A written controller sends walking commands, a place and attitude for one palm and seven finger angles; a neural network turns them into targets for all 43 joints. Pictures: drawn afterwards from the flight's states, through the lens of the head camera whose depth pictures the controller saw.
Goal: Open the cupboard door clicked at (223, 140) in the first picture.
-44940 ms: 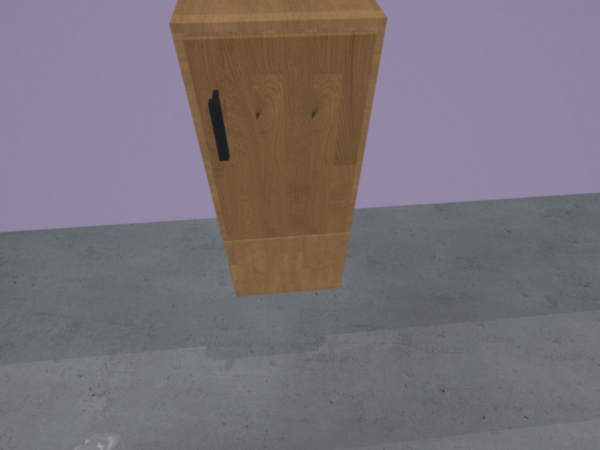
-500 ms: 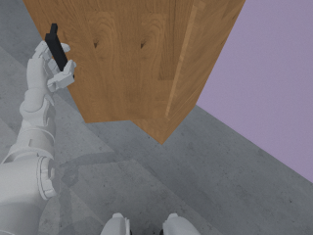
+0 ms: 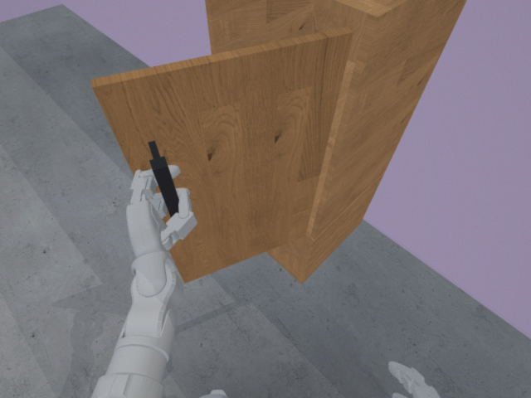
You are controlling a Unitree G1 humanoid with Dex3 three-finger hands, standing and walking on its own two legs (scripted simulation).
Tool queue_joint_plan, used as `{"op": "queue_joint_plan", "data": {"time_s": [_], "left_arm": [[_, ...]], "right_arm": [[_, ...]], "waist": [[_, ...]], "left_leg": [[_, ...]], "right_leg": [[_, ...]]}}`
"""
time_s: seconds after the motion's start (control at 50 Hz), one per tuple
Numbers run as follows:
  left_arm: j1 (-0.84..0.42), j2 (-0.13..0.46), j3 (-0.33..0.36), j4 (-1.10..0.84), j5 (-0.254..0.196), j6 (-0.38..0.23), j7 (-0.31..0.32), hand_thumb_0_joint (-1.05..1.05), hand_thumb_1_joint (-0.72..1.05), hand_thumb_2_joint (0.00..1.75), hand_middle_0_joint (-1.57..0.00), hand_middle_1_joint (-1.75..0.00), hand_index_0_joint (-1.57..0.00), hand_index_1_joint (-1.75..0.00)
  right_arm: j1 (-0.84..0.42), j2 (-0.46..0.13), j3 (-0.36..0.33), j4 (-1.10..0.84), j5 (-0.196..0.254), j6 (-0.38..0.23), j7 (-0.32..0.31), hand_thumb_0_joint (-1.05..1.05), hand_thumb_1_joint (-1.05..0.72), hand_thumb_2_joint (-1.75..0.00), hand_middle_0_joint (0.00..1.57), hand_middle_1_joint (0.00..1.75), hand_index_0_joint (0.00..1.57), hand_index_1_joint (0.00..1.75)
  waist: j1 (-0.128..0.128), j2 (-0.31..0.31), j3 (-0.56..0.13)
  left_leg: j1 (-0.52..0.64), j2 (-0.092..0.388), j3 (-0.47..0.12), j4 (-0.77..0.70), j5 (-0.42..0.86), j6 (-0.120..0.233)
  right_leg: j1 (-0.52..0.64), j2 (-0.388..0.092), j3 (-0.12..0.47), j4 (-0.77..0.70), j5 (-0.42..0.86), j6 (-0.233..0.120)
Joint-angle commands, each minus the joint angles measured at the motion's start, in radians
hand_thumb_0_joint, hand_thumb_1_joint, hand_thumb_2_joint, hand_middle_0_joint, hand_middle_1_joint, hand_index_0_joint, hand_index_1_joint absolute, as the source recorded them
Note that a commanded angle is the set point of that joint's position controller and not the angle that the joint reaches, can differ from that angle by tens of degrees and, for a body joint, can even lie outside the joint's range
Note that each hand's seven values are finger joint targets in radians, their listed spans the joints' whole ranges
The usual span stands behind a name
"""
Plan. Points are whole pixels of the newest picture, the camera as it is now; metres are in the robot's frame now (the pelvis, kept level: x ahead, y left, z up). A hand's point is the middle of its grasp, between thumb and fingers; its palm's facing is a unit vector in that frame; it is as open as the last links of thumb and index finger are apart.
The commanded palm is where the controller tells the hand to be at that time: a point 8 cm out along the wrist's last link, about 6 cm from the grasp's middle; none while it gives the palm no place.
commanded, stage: pull the door open along its arc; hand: left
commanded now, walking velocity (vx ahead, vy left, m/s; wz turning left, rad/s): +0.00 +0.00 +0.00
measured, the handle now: (166, 185) +0.42 +0.17 +0.07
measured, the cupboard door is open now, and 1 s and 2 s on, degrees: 69 94 96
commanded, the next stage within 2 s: open thumb and fingers to let go in 0.48 s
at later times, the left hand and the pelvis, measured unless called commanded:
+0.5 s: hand (249, 271) +0.28 +0.03 +0.07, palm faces +0.35 -0.93 -0.03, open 6.4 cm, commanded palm +0.22 +0.06 +0.07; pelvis +0.00 -0.05 +0.01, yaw +4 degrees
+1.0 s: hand (249, 270) +0.28 +0.03 +0.07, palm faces +0.38 -0.92 -0.03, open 10.4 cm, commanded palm +0.24 +0.07 +0.07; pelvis +0.00 -0.05 +0.00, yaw +5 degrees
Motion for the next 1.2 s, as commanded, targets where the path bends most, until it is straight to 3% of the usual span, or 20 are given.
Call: {"op": "queue_joint_plan", "data": {"time_s": [0.0,0.02,0.04,0.1,0.14,0.28,0.36,0.44,0.52,0.56,0.6,0.64,0.72,0.8,0.84,0.9,0.96,1.0,1.1,1.18], "left_arm": [[-0.192,0.039,0.003,-0.271,0.113,-0.029,0.246,0.00,0.90,0.90,-0.40,-1.35,-0.40,-1.35],[-0.174,-0.001,-0.040,-0.283,0.140,-0.013,0.278,0.00,0.90,0.90,-0.40,-1.35,-0.40,-1.35],[-0.158,-0.014,-0.069,-0.280,0.164,0.002,0.296,0.00,0.90,0.90,-0.40,-1.35,-0.40,-1.35],[-0.150,-0.081,-0.162,-0.337,0.201,0.029,0.308,0.00,0.90,0.90,-0.40,-1.35,-0.40,-1.35],[-0.092,-0.112,-0.207,-0.351,0.205,0.041,0.297,0.00,0.90,0.90,-0.40,-1.35,-0.40,-1.35],[0.063,-0.192,-0.310,-0.455,0.197,0.055,0.278,0.00,0.90,0.90,-0.40,-1.35,-0.40,-1.35],[0.205,-0.235,-0.370,-0.511,0.206,0.068,0.268,0.00,0.90,0.90,-0.40,-1.35,-0.40,-1.35],[0.371,-0.269,-0.408,-0.581,0.179,0.093,0.257,0.00,0.90,0.90,-0.40,-1.35,-0.40,-1.35],[0.305,-0.236,-0.361,-0.567,0.165,0.106,0.277,0.00,0.90,0.90,-0.40,-1.35,-0.40,-1.35],[0.157,-0.179,-0.306,-0.539,0.173,0.097,0.301,0.00,0.90,0.90,-0.40,-1.35,-0.40,-1.35],[0.183,-0.198,-0.305,-0.500,0.177,0.090,0.302,0.00,0.76,0.84,-0.39,-1.34,-0.39,-1.34],[0.203,-0.200,-0.308,-0.492,0.175,0.087,0.291,0.00,0.62,0.78,-0.38,-1.32,-0.38,-1.32],[0.193,-0.224,-0.337,-0.511,0.174,0.079,0.275,0.00,0.34,0.66,-0.36,-1.29,-0.36,-1.29],[0.168,-0.208,-0.330,-0.502,0.172,0.075,0.267,0.00,0.06,0.54,-0.34,-1.26,-0.34,-1.26],[0.174,-0.196,-0.320,-0.512,0.171,0.072,0.266,0.00,-0.08,0.48,-0.33,-1.24,-0.33,-1.24],[0.180,-0.213,-0.330,-0.504,0.168,0.074,0.268,0.00,-0.29,0.39,-0.32,-1.22,-0.32,-1.22],[0.144,-0.207,-0.324,-0.491,0.166,0.076,0.272,0.00,-0.50,0.30,-0.30,-1.20,-0.30,-1.20],[0.143,-0.214,-0.327,-0.491,0.170,0.074,0.278,0.00,-0.50,0.30,-0.30,-1.20,-0.30,-1.20],[0.148,-0.237,-0.350,-0.492,0.177,0.083,0.286,0.00,-0.50,0.30,-0.26,-0.95,-0.26,-0.95],[0.158,-0.237,-0.341,-0.484,0.171,0.091,0.293,0.00,-0.50,0.30,-0.22,-0.75,-0.22,-0.75]], "right_arm": [[-0.034,-0.104,-0.041,-0.113,-0.024,-0.022,-0.003,0.00,-0.90,-0.90,0.20,0.30,0.20,0.30],[-0.043,-0.100,-0.041,-0.117,-0.029,-0.019,0.000,0.00,-0.90,-0.90,0.20,0.30,0.20,0.30],[-0.044,-0.101,-0.043,-0.118,-0.034,-0.015,-0.003,0.00,-0.90,-0.90,0.20,0.30,0.20,0.30],[-0.072,-0.090,-0.046,-0.126,-0.036,-0.001,-0.014,0.00,-0.90,-0.90,0.20,0.30,0.20,0.30],[-0.088,-0.085,-0.044,-0.136,-0.035,0.004,-0.023,0.00,-0.90,-0.90,0.20,0.30,0.20,0.30],[-0.139,-0.059,-0.028,-0.160,-0.030,-0.010,-0.040,0.00,-0.90,-0.90,0.20,0.30,0.20,0.30],[-0.155,-0.046,-0.020,-0.173,-0.027,-0.033,-0.037,0.00,-0.90,-0.90,0.20,0.30,0.20,0.30],[-0.177,-0.036,-0.012,-0.189,-0.020,-0.060,-0.029,0.00,-0.90,-0.90,0.20,0.30,0.20,0.30],[-0.190,-0.039,-0.004,-0.170,-0.026,-0.073,-0.037,0.00,-0.90,-0.90,0.20,0.30,0.20,0.30],[-0.206,-0.041,-0.003,-0.143,-0.029,-0.075,-0.046,0.00,-0.90,-0.90,0.20,0.30,0.20,0.30],[-0.211,-0.033,-0.004,-0.139,-0.032,-0.080,-0.049,0.00,-0.90,-0.90,0.20,0.30,0.20,0.30],[-0.196,-0.036,-0.008,-0.140,-0.032,-0.081,-0.047,0.00,-0.90,-0.90,0.20,0.30,0.20,0.30],[-0.183,-0.040,-0.014,-0.147,-0.027,-0.077,-0.044,0.00,-0.90,-0.90,0.20,0.30,0.20,0.30],[-0.182,-0.042,-0.013,-0.146,-0.025,-0.071,-0.046,0.00,-0.90,-0.90,0.20,0.30,0.20,0.30],[-0.184,-0.044,-0.015,-0.148,-0.025,-0.068,-0.047,0.00,-0.90,-0.90,0.20,0.30,0.20,0.30],[-0.183,-0.042,-0.014,-0.155,-0.025,-0.068,-0.047,0.00,-0.90,-0.90,0.20,0.30,0.20,0.30],[-0.191,-0.043,-0.012,-0.150,-0.023,-0.065,-0.050,0.00,-0.90,-0.90,0.20,0.30,0.20,0.30],[-0.188,-0.042,-0.013,-0.150,-0.025,-0.066,-0.049,0.00,-0.90,-0.90,0.20,0.30,0.20,0.30],[-0.186,-0.043,-0.014,-0.159,-0.022,-0.066,-0.045,0.00,-0.90,-0.90,0.20,0.30,0.20,0.30],[-0.193,-0.043,-0.014,-0.160,-0.024,-0.069,-0.044,0.00,-0.90,-0.90,0.20,0.30,0.20,0.30]], "waist": [[0.043,-0.005,-0.282],[0.042,-0.006,-0.286],[0.028,-0.052,-0.283],[0.016,-0.057,-0.284],[0.012,-0.087,-0.261],[0.019,-0.094,-0.205],[0.024,-0.112,-0.189],[0.039,-0.122,-0.176],[0.031,-0.139,-0.113],[0.017,-0.130,-0.088],[0.031,-0.134,-0.107],[0.037,-0.157,-0.138],[0.029,-0.137,-0.173],[0.022,-0.145,-0.168],[0.031,-0.138,-0.176],[0.031,-0.147,-0.180],[0.026,-0.141,-0.160],[0.031,-0.136,-0.176],[0.035,-0.106,-0.178],[0.044,-0.128,-0.180]], "left_leg": [[0.225,-0.005,-0.034,-0.084,0.408,-0.020],[0.226,-0.007,-0.034,-0.084,0.396,-0.020],[0.224,-0.006,-0.035,-0.078,0.386,-0.015],[0.246,-0.008,-0.031,-0.082,0.375,-0.014],[0.245,-0.009,-0.031,-0.086,0.354,-0.010],[0.254,-0.018,-0.034,-0.104,0.305,-0.010],[0.246,-0.024,-0.042,-0.103,0.295,-0.010],[0.252,-0.034,-0.043,-0.101,0.280,-0.014],[0.217,-0.045,-0.048,-0.088,0.223,-0.018],[0.193,-0.048,-0.053,-0.072,0.188,-0.017],[0.193,-0.049,-0.056,-0.070,0.189,-0.018],[0.188,-0.049,-0.059,-0.076,0.211,-0.019],[0.206,-0.046,-0.052,-0.081,0.239,-0.016],[0.195,-0.044,-0.055,-0.075,0.230,-0.016],[0.194,-0.045,-0.055,-0.074,0.236,-0.016],[0.194,-0.044,-0.054,-0.075,0.232,-0.016],[0.191,-0.044,-0.054,-0.073,0.217,-0.015],[0.203,-0.043,-0.054,-0.076,0.222,-0.015],[0.218,-0.039,-0.049,-0.081,0.231,-0.015],[0.214,-0.037,-0.048,-0.084,0.231,-0.015]], "right_leg": [[0.128,-0.011,-0.048,-0.068,0.436,-0.005],[0.131,-0.014,-0.050,-0.070,0.426,-0.007],[0.133,-0.012,-0.045,-0.081,0.429,-0.005],[0.155,-0.023,-0.036,-0.098,0.451,-0.008],[0.168,-0.027,-0.026,-0.120,0.450,-0.006],[0.207,-0.053,-0.008,-0.161,0.480,0.007],[0.234,-0.068,0.005,-0.174,0.527,0.015],[0.271,-0.080,0.019,-0.206,0.559,0.024],[0.232,-0.100,0.054,-0.241,0.495,0.036],[0.187,-0.112,0.091,-0.263,0.400,0.038],[0.197,-0.114,0.100,-0.264,0.390,0.037],[0.230,-0.116,0.098,-0.248,0.459,0.041],[0.242,-0.113,0.073,-0.215,0.551,0.044],[0.232,-0.115,0.075,-0.209,0.548,0.047],[0.240,-0.112,0.076,-0.207,0.543,0.042],[0.235,-0.111,0.068,-0.202,0.542,0.044],[0.212,-0.109,0.068,-0.212,0.481,0.040],[0.208,-0.102,0.055,-0.203,0.467,0.034],[0.188,-0.085,0.024,-0.188,0.427,0.021],[0.188,-0.078,0.012,-0.183,0.415,0.019]]}}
